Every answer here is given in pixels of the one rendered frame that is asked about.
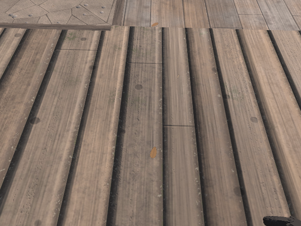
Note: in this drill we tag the right robot hand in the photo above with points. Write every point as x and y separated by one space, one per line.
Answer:
281 221

